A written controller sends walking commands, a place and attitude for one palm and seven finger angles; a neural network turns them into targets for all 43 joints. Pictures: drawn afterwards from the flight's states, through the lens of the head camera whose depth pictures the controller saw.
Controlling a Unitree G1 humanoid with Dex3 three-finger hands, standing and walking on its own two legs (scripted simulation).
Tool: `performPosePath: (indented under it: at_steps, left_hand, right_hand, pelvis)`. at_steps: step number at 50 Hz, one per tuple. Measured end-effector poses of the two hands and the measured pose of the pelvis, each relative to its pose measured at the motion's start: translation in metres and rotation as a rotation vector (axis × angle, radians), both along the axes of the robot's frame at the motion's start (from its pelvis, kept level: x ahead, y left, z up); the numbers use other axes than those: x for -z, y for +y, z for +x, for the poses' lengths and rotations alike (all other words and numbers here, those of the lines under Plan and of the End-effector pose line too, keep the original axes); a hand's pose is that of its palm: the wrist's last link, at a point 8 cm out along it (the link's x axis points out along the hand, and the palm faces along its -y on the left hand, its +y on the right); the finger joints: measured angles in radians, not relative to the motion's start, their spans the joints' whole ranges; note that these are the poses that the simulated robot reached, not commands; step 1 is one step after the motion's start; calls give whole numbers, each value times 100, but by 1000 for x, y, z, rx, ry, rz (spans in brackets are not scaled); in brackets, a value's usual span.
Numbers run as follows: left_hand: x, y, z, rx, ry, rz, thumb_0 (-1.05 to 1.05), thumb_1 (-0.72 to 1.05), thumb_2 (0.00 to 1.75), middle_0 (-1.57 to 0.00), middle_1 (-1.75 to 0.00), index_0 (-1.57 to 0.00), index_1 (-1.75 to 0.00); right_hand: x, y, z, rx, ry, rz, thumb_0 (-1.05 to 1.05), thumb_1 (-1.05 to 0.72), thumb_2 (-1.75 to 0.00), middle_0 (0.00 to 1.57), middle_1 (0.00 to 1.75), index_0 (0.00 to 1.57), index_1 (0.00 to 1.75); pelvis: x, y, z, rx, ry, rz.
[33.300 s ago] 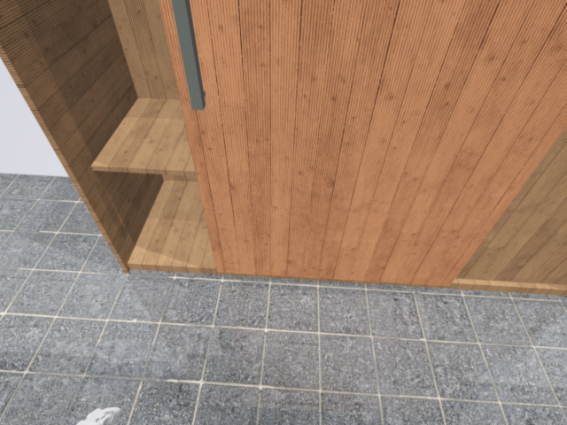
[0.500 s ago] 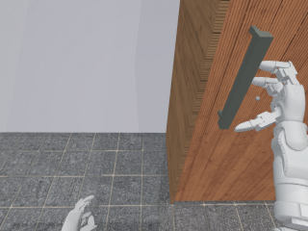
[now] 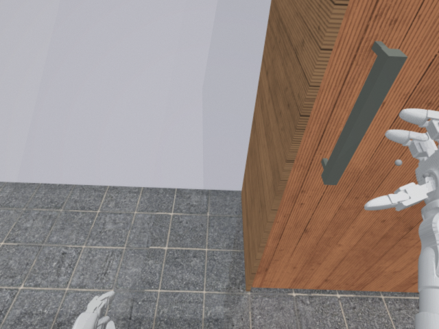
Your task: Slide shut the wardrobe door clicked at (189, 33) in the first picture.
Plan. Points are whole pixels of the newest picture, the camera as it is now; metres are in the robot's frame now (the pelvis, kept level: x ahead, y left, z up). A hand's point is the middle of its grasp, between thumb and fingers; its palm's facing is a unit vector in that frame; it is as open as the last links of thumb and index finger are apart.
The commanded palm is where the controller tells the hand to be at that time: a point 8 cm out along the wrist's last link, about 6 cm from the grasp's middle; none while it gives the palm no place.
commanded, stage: slip the hand off the handle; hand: right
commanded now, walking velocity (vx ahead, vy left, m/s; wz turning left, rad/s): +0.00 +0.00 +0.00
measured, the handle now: (350, 122) +0.43 -0.21 +0.20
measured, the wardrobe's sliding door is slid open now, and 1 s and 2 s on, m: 0.00 0.00 0.00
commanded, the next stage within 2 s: draw the hand back to the body in 0.40 s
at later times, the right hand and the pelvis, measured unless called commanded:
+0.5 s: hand (427, 201) +0.26 -0.26 +0.20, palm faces +0.24 +0.96 -0.15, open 14.7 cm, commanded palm +0.23 -0.30 +0.20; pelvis +0.01 +0.01 +0.00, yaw -2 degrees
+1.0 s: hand (437, 241) +0.21 -0.26 +0.17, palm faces +0.10 +0.99 -0.06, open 14.6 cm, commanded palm +0.18 -0.30 +0.19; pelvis +0.00 -0.01 +0.00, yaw -2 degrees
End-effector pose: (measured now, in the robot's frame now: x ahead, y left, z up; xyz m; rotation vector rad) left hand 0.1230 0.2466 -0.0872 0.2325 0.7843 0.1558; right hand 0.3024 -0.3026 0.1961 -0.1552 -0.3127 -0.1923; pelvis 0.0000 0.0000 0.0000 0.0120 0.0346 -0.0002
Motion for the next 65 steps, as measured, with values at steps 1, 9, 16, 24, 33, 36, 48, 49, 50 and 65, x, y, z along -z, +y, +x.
performPosePath:
  at_steps: [1,9,16,24,33,36,48,49,50,65]
  left_hand:
    - [-1,0,4,6,-13,-3,1,90,90,-20,-30,-20,-30]
    - [-13,-8,43,79,-119,-25,1,90,90,-20,-30,-20,-30]
    - [-19,-16,68,125,-174,-29,1,90,90,-20,-30,-20,-30]
    - [-23,-24,76,146,-202,-42,1,90,90,-20,-30,-20,-30]
    - [-23,-28,73,129,-203,-46,1,90,90,-20,-30,-21,-30]
    - [-28,-30,77,124,-241,-55,2,90,90,-20,-30,-20,-30]
    - [-51,-45,84,172,-336,-67,1,90,90,-20,-30,-20,-30]
    - [-51,-46,84,175,-338,-65,1,90,90,-20,-30,-20,-30]
    - [-51,-47,83,178,-340,-64,1,90,90,-20,-30,-20,-30]
    - [-24,-53,48,175,-170,-53,1,90,90,-20,-30,-21,-30]
  right_hand:
    - [0,-1,-5,10,-1,3,-1,55,-20,25,115,25,115]
    - [-2,-13,-44,80,0,-13,-1,55,-20,25,115,25,115]
    - [1,-11,-59,54,19,-11,-1,55,-20,25,115,25,115]
    - [-2,-4,-73,32,-1,-30,-1,55,-20,25,115,25,115]
    - [10,-13,-76,-65,201,52,-1,55,-20,25,115,25,115]
    - [11,-9,-77,-136,272,65,-1,55,-20,25,115,25,115]
    - [16,-20,-111,-83,258,114,-1,55,-20,25,115,25,115]
    - [19,-17,-113,-82,272,111,-1,54,-21,25,114,25,115]
    - [21,-13,-115,-88,281,106,-1,54,-21,25,114,25,115]
    - [8,-10,-147,296,86,-138,-1,16,-39,24,92,24,93]
  pelvis:
    - [0,1,0,0,-2,-1]
    - [1,11,-1,19,-19,0]
    - [1,15,-1,39,-26,4]
    - [1,12,6,34,-30,2]
    - [-1,7,9,43,-61,7]
    - [-2,3,10,39,-71,7]
    - [-3,-4,4,35,-102,9]
    - [-3,-5,3,37,-105,10]
    - [-3,-6,2,38,-107,10]
    - [-8,-10,-6,21,-110,6]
